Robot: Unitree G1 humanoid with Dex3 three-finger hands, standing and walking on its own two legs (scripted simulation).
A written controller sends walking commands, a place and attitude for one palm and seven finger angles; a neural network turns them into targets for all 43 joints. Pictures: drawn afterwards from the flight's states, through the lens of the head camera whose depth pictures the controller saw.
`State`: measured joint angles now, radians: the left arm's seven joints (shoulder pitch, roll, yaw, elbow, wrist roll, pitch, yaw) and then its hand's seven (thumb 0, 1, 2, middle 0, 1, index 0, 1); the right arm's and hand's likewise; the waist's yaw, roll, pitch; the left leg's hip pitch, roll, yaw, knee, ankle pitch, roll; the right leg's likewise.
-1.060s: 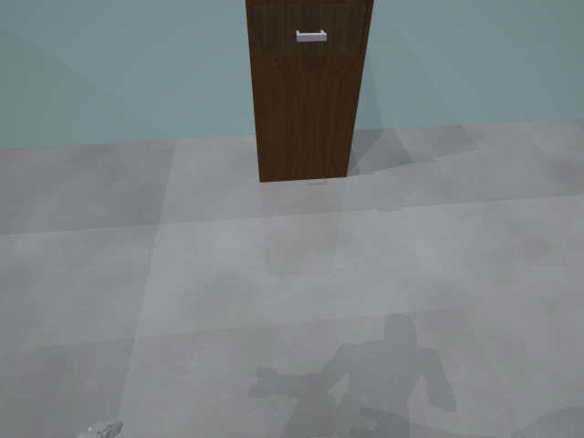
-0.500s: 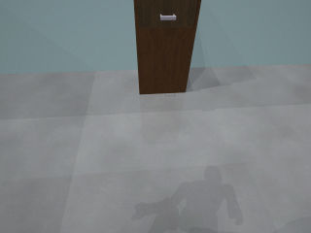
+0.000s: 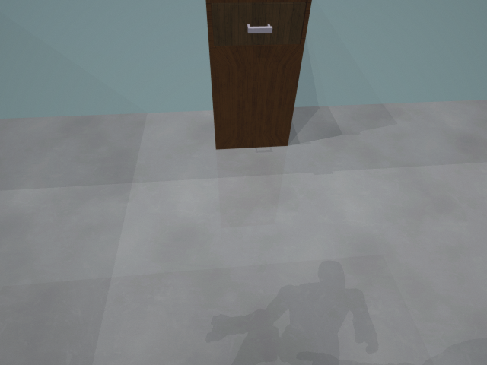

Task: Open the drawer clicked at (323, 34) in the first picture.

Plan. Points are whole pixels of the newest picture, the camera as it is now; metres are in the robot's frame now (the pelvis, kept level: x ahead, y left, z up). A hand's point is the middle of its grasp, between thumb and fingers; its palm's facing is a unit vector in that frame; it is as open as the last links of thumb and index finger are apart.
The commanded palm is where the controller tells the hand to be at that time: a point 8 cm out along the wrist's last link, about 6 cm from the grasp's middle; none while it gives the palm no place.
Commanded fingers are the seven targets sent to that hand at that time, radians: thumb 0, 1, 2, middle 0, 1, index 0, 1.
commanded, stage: look at it before walking up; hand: left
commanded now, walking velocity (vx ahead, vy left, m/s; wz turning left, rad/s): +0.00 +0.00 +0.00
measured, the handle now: (259, 28) +1.49 +0.01 -0.03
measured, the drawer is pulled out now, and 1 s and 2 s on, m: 0.00 0.00 0.00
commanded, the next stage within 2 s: walk to a spot facing it in 0.38 s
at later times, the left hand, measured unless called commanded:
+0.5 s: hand out of the picture +0.08 +0.25 -0.16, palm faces -0.03 -0.94 -0.34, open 7.4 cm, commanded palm none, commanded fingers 0.00 0.90 0.90 -0.20 -0.30 -0.20 -0.30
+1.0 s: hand out of the picture +0.12 +0.13 -0.17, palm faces -0.13 -0.97 -0.21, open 7.4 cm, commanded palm none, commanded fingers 0.00 0.90 0.90 -0.20 -0.30 -0.20 -0.30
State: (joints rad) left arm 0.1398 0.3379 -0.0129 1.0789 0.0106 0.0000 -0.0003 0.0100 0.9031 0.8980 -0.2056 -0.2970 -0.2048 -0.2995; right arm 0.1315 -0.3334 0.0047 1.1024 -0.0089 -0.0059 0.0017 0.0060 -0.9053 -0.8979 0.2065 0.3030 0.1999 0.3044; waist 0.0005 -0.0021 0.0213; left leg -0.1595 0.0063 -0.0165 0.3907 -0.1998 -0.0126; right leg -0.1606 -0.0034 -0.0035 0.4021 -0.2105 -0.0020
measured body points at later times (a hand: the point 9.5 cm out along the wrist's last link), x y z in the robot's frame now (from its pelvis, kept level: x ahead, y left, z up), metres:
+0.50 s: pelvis +0.01 +0.00 +0.00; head +0.01 +0.00 +0.45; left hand +0.08 +0.30 -0.13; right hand +0.09 -0.29 -0.13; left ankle +0.01 +0.13 -0.74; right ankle +0.01 -0.12 -0.74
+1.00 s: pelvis +0.11 -0.05 -0.01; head +0.12 -0.07 +0.44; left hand +0.13 +0.18 -0.16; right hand +0.08 -0.31 -0.17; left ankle +0.10 +0.09 -0.66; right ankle +0.06 -0.12 -0.74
